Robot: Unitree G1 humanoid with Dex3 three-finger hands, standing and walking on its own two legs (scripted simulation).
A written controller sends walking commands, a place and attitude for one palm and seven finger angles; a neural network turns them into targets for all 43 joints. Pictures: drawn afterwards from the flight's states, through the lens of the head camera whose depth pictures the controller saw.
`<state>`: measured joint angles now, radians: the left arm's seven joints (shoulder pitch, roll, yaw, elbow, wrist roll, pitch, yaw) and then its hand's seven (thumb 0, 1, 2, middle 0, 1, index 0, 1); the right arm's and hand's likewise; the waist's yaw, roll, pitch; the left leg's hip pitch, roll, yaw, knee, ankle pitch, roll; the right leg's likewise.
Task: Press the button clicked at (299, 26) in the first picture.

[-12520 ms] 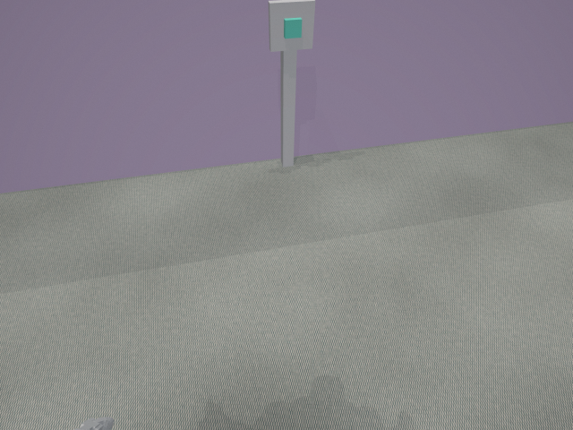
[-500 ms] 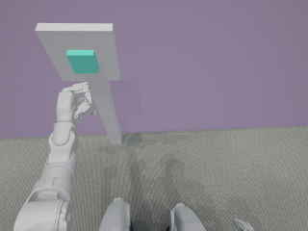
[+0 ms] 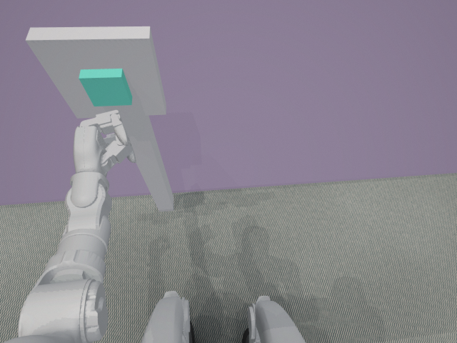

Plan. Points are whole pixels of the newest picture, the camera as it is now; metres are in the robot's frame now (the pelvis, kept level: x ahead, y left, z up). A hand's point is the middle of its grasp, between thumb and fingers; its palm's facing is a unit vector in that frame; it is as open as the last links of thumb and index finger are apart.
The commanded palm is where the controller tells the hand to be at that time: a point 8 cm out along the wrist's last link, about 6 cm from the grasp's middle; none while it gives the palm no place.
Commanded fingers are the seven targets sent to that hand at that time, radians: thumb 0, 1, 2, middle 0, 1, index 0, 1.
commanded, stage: aim a knuckle at the button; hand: left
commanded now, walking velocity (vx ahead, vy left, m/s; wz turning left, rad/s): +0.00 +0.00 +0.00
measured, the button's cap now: (107, 86) +0.55 +0.20 +0.07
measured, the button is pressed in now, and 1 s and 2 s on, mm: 0 0 14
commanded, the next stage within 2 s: press the button with the knuckle in 0.32 s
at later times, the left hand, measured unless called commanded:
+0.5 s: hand (131, 142) +0.46 +0.16 +0.03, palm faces +0.07 -1.00 -0.02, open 3.1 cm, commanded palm +0.43 +0.21 +0.04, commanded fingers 0.00 0.90 0.90 -1.30 -1.50 -1.30 -1.50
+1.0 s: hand (134, 123) +0.49 +0.16 +0.04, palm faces +0.07 -1.00 -0.03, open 3.1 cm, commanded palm +0.46 +0.20 +0.04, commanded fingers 0.00 0.90 0.90 -1.30 -1.50 -1.30 -1.50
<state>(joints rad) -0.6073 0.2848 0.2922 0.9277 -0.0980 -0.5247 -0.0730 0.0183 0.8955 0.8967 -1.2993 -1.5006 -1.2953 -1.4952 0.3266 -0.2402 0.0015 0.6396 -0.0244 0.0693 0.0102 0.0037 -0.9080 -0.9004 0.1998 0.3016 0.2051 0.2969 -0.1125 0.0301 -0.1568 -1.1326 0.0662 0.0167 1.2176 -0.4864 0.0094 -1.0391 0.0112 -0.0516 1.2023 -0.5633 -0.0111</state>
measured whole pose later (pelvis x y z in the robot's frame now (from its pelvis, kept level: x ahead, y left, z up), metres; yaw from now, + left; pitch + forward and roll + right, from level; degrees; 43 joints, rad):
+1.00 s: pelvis +0.00 +0.00 -0.01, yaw +0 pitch +25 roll -3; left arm -0.79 0.35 0.33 1.09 -0.06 -0.52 -0.06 0.02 0.90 0.90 -1.30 -1.50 -1.30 -1.50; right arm 0.33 -0.25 0.01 0.64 -0.04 0.09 0.02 0.00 -0.91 -0.90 0.20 0.30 0.21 0.30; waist -0.15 0.04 -0.16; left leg -1.20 0.07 0.01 1.25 -0.49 0.01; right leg -1.10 0.02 -0.06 1.23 -0.56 -0.01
